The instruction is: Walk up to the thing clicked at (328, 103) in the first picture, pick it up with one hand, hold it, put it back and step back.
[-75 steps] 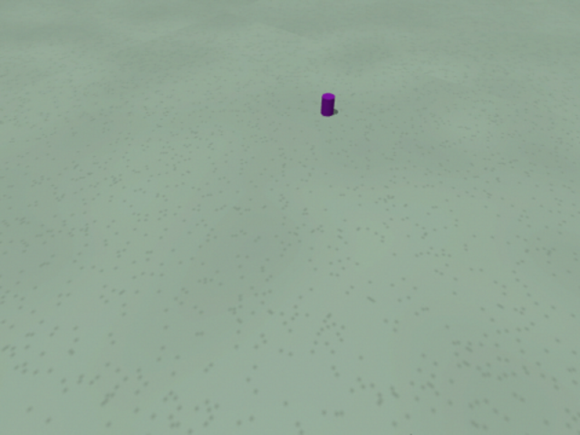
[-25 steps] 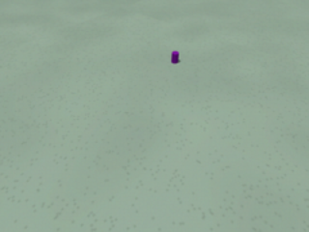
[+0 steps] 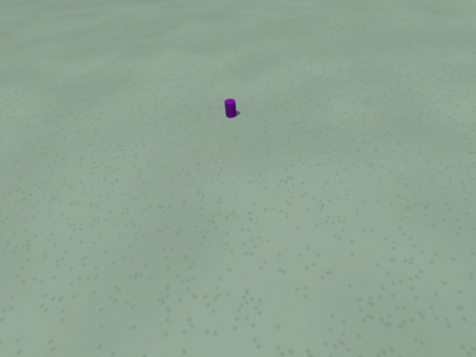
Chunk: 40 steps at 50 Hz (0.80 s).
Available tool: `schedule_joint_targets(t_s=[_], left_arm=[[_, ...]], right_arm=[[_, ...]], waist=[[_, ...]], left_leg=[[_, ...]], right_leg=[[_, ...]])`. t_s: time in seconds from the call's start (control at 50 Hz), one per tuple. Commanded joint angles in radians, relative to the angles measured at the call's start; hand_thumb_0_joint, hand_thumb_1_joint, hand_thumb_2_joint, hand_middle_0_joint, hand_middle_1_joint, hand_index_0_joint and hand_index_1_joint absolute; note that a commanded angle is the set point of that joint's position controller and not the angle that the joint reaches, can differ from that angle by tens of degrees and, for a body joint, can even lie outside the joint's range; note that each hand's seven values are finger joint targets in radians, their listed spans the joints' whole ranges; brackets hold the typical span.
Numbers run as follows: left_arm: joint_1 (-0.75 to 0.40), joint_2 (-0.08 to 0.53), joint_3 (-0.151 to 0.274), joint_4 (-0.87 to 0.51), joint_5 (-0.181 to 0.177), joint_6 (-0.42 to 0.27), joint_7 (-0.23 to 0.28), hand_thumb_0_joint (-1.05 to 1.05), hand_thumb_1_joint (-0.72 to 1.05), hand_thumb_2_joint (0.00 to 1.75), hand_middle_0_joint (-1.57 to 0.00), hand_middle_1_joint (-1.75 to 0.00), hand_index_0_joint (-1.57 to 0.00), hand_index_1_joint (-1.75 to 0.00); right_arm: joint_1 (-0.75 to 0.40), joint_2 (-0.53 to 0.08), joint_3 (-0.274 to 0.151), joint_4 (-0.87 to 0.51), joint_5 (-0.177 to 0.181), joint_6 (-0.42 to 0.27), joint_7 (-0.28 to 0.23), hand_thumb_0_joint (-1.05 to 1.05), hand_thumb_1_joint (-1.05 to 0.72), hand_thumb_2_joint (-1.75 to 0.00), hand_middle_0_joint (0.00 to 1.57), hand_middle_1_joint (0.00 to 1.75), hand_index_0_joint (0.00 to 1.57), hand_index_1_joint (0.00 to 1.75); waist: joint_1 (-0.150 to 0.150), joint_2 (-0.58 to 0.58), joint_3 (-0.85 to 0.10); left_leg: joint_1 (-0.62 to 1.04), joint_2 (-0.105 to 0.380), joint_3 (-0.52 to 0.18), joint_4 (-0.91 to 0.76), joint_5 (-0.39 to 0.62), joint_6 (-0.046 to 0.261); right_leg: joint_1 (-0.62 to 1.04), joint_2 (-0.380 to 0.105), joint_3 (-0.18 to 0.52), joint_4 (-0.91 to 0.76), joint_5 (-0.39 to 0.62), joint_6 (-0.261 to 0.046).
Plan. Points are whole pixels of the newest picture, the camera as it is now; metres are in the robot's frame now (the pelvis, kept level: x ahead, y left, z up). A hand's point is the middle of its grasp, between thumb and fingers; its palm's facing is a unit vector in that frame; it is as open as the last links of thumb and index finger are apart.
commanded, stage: walk up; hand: left
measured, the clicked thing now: (230, 108) +2.06 +0.15 -0.69
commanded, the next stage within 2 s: none
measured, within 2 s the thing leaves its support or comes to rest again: neither
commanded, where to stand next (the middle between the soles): +1.68 -0.06 m, yaw -5 degrees
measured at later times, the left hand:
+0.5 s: hand (128, 310) +0.29 +0.27 -0.15, palm faces -0.02 -0.93 -0.36, open 7.4 cm
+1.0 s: hand (181, 173) +0.66 +0.20 -0.09, palm faces -0.06 -0.91 -0.41, open 7.4 cm
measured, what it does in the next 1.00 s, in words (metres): walks ahead: left foot, then right foot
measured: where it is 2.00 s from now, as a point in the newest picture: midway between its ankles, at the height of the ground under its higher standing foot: (265, 204)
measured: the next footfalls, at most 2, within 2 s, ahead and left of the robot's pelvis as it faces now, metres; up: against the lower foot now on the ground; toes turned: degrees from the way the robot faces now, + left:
left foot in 0.44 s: +0.42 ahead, +0.12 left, +0.00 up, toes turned +3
right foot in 0.82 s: +0.63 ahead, -0.20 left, +0.00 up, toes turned -10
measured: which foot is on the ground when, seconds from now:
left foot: up 0.00-0.42, down 0.44-0.84, up 0.86-1.00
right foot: down 0.00-0.46, up 0.48-0.80, down 0.82-1.00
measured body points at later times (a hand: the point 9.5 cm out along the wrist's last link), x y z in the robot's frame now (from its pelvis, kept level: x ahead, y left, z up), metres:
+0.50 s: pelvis +0.27 -0.01 +0.00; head +0.30 +0.00 +0.45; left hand +0.29 +0.32 -0.12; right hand +0.41 -0.33 -0.09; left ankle +0.38 +0.12 -0.72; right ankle +0.09 -0.13 -0.67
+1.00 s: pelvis +0.57 -0.07 +0.02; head +0.57 -0.11 +0.47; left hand +0.67 +0.25 -0.06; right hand +0.62 -0.40 -0.11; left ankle +0.56 +0.08 -0.64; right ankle +0.59 -0.19 -0.72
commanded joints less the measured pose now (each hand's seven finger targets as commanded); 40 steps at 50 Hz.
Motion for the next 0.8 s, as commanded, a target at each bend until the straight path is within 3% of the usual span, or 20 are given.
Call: schedule_joint_targets(t_s=[0.0, 0.04, 0.1, 0.2, 0.3, 0.36, 0.38, 0.4, 0.42, 0.44, 0.46, 0.48, 0.5, 0.54, 0.58, 0.62, 0.7, 0.74, 0.76, 0.78], left_arm=[[0.145, 0.386, 0.08, -0.063, -0.025, -0.041, 0.046, 0.0, 0.9, 0.9, -0.2, -0.3, -0.2, -0.3], [-0.005, 0.306, 0.058, -0.101, -0.026, -0.054, 0.057, 0.0, 0.9, 0.9, -0.2, -0.3, -0.2, -0.3], [-0.001, 0.231, 0.031, -0.102, -0.033, -0.07, 0.062, 0.0, 0.9, 0.9, -0.2, -0.3, -0.2, -0.3], [0.042, 0.239, 0.031, -0.126, -0.033, -0.085, 0.062, 0.0, 0.9, 0.9, -0.2, -0.3, -0.2, -0.3], [0.116, 0.235, 0.029, -0.115, -0.031, -0.075, 0.06, 0.0, 0.9, 0.9, -0.2, -0.3, -0.2, -0.3], [0.106, 0.243, 0.023, -0.118, -0.033, -0.063, 0.066, 0.0, 0.9, 0.9, -0.2, -0.3, -0.2, -0.3], [0.101, 0.243, 0.02, -0.123, -0.037, -0.062, 0.071, 0.0, 0.9, 0.9, -0.2, -0.3, -0.2, -0.3], [0.123, 0.215, 0.007, -0.129, -0.039, -0.056, 0.075, 0.0, 0.9, 0.9, -0.2, -0.3, -0.2, -0.3], [0.159, 0.156, -0.012, -0.145, -0.041, -0.049, 0.081, 0.0, 0.9, 0.9, -0.2, -0.3, -0.2, -0.3], [0.182, 0.112, -0.024, -0.17, -0.069, -0.053, 0.085, 0.0, 0.9, 0.9, -0.2, -0.3, -0.2, -0.3], [0.135, 0.189, -0.014, -0.163, -0.059, -0.061, 0.096, 0.0, 0.9, 0.9, -0.2, -0.3, -0.2, -0.3], [0.059, 0.212, -0.023, -0.163, -0.057, -0.069, 0.093, 0.0, 0.9, 0.9, -0.2, -0.3, -0.2, -0.3], [0.086, 0.189, -0.021, -0.154, -0.061, -0.073, 0.086, 0.0, 0.9, 0.9, -0.2, -0.3, -0.2, -0.3], [0.107, 0.169, -0.02, -0.124, -0.057, -0.062, 0.067, 0.0, 0.9, 0.9, -0.2, -0.3, -0.2, -0.3], [0.104, 0.149, -0.019, -0.131, -0.044, -0.048, 0.044, 0.0, 0.9, 0.9, -0.2, -0.3, -0.2, -0.3], [0.053, 0.14, -0.019, -0.148, -0.032, -0.046, 0.029, 0.0, 0.9, 0.9, -0.2, -0.3, -0.2, -0.3], [0.026, 0.144, 0.004, -0.133, -0.026, -0.051, 0.016, 0.0, 0.9, 0.9, -0.2, -0.3, -0.2, -0.3], [0.074, 0.155, 0.018, -0.102, -0.023, -0.048, 0.019, 0.0, 0.9, 0.9, -0.2, -0.3, -0.2, -0.3], [0.102, 0.172, 0.027, -0.092, -0.023, -0.049, 0.022, 0.0, 0.9, 0.9, -0.2, -0.3, -0.2, -0.3], [0.19, 0.202, 0.045, -0.069, -0.023, -0.055, 0.032, 0.0, 0.9, 0.9, -0.2, -0.3, -0.2, -0.3]], right_arm=[[-0.229, -0.164, -0.008, -0.189, 0.027, -0.048, 0.002, 0.0, -0.9, -0.9, 0.2, 0.3, 0.2, 0.3], [-0.142, -0.179, -0.011, -0.137, 0.043, -0.047, 0.015, 0.0, -0.9, -0.9, 0.2, 0.3, 0.2, 0.3], [-0.066, -0.155, -0.014, -0.115, 0.03, -0.031, 0.035, 0.0, -0.9, -0.9, 0.2, 0.3, 0.2, 0.3], [-0.18, -0.135, -0.022, -0.187, 0.017, -0.02, 0.057, 0.0, -0.9, -0.9, 0.2, 0.3, 0.2, 0.3], [-0.305, -0.088, -0.011, -0.24, 0.023, -0.038, 0.057, 0.0, -0.9, -0.9, 0.2, 0.3, 0.2, 0.3], [-0.253, -0.08, -0.017, -0.231, 0.024, -0.045, 0.047, 0.0, -0.9, -0.9, 0.2, 0.3, 0.2, 0.3], [-0.172, -0.089, -0.024, -0.21, 0.02, -0.046, 0.038, 0.0, -0.9, -0.9, 0.2, 0.3, 0.2, 0.3], [-0.034, -0.118, -0.039, -0.17, 0.009, -0.053, 0.027, 0.0, -0.9, -0.9, 0.2, 0.3, 0.2, 0.3], [0.153, -0.187, -0.069, -0.136, -0.013, -0.058, 0.013, 0.0, -0.9, -0.9, 0.2, 0.3, 0.2, 0.3], [0.229, -0.285, -0.1, -0.157, -0.008, -0.061, 0.002, 0.0, -0.9, -0.9, 0.2, 0.3, 0.2, 0.3], [0.197, -0.286, -0.109, -0.169, 0.037, -0.061, 0.001, 0.0, -0.9, -0.9, 0.2, 0.3, 0.2, 0.3], [0.132, -0.239, -0.095, -0.187, 0.048, -0.059, -0.005, 0.0, -0.9, -0.9, 0.2, 0.3, 0.2, 0.3], [0.071, -0.209, -0.069, -0.212, 0.049, -0.059, -0.009, 0.0, -0.9, -0.9, 0.2, 0.3, 0.2, 0.3], [-0.006, -0.161, -0.04, -0.226, 0.051, -0.068, -0.01, 0.0, -0.9, -0.9, 0.2, 0.3, 0.2, 0.3], [-0.016, -0.167, -0.034, -0.242, 0.046, -0.077, -0.006, 0.0, -0.9, -0.9, 0.2, 0.3, 0.2, 0.3], [-0.039, -0.18, -0.035, -0.26, 0.045, -0.086, -0.002, 0.0, -0.9, -0.9, 0.2, 0.3, 0.2, 0.3], [-0.068, -0.186, -0.031, -0.259, 0.048, -0.088, 0.012, 0.0, -0.9, -0.9, 0.2, 0.3, 0.2, 0.3], [-0.096, -0.189, -0.031, -0.255, 0.05, -0.081, 0.011, 0.0, -0.9, -0.9, 0.2, 0.3, 0.2, 0.3], [-0.081, -0.17, -0.022, -0.252, 0.049, -0.078, 0.009, 0.0, -0.9, -0.9, 0.2, 0.3, 0.2, 0.3], [-0.064, -0.141, -0.009, -0.247, 0.04, -0.076, 0.007, 0.0, -0.9, -0.9, 0.2, 0.3, 0.2, 0.3]], waist=[[0.136, -0.272, 0.069], [0.033, -0.184, 0.072], [0.007, -0.186, 0.09], [0.034, -0.143, 0.121], [0.091, -0.11, 0.1], [0.06, -0.108, 0.059], [0.021, -0.091, 0.023], [-0.036, -0.012, -0.053], [-0.119, 0.113, -0.163], [-0.147, 0.275, -0.244], [-0.131, 0.156, -0.264], [-0.118, 0.02, -0.182], [-0.069, 0.02, -0.107], [-0.015, 0.055, 0.003], [-0.01, 0.081, 0.023], [-0.005, 0.074, 0.069], [0.017, 0.081, 0.037], [0.064, 0.032, 0.016], [0.085, -0.015, 0.003], [0.136, -0.113, -0.044]], left_leg=[[-0.712, -0.076, -0.157, 0.625, 0.031, -0.006], [-0.641, -0.013, -0.152, 0.552, 0.205, 0.002], [-0.523, 0.003, -0.131, 0.392, 0.276, -0.017], [-0.564, 0.01, -0.087, 0.163, 0.361, -0.067], [-0.439, -0.014, -0.042, -0.071, 0.468, -0.049], [-0.321, -0.076, 0.014, -0.134, 0.402, -0.016], [-0.212, -0.108, 0.038, -0.162, 0.39, 0.0], [-0.016, -0.15, 0.055, -0.196, 0.326, 0.031], [0.26, -0.041, -0.108, -0.207, 0.212, 0.108], [0.477, 0.25, -0.64, -0.299, 0.099, 0.22], [0.443, 0.309, -0.75, -0.372, 0.102, 0.292], [0.324, 0.272, -0.56, -0.36, 0.164, 0.266], [0.196, 0.223, -0.408, -0.346, 0.264, 0.222], [-0.039, 0.168, -0.239, -0.394, 0.331, 0.186], [-0.085, 0.145, -0.166, -0.415, 0.372, 0.195], [-0.134, 0.169, -0.146, -0.436, 0.32, 0.222], [-0.218, 0.098, -0.07, -0.39, 0.174, 0.159], [-0.31, 0.088, -0.045, -0.3, 0.132, 0.136], [-0.343, 0.063, -0.023, -0.214, 0.171, 0.113], [-0.391, 0.017, 0.007, 0.012, 0.273, 0.087]], right_leg=[[0.345, -0.353, 0.849, -0.65, -0.748, -0.224], [0.306, -0.245, 0.577, -0.571, -0.549, -0.185], [0.2, -0.168, 0.34, -0.563, -0.354, -0.17], [0.209, -0.155, 0.236, -0.591, -0.312, -0.199], [0.273, -0.121, 0.134, -0.518, -0.063, -0.183], [0.34, -0.133, 0.095, -0.388, 0.255, -0.184], [0.334, -0.123, 0.066, -0.266, 0.402, -0.167], [0.279, -0.07, 0.029, -0.018, 0.458, -0.143], [0.055, -0.02, 0.005, 0.29, 0.326, -0.097], [-0.285, 0.169, 0.029, 0.566, -0.114, -0.045], [-0.329, 0.119, 0.166, 0.615, -0.25, -0.072], [-0.336, 0.066, 0.211, 0.633, -0.178, -0.069], [-0.283, 0.029, 0.211, 0.564, -0.129, -0.06], [-0.187, -0.025, 0.163, 0.431, -0.112, -0.042], [-0.149, -0.032, 0.109, 0.301, -0.101, -0.016], [-0.149, -0.062, 0.088, 0.14, -0.086, -0.006], [0.057, -0.017, 0.012, -0.05, 0.153, -0.018], [0.22, 0.011, -0.035, -0.055, 0.185, -0.025], [0.305, 0.021, -0.033, -0.056, 0.147, -0.038], [0.445, 0.032, -0.009, -0.075, 0.045, -0.06]])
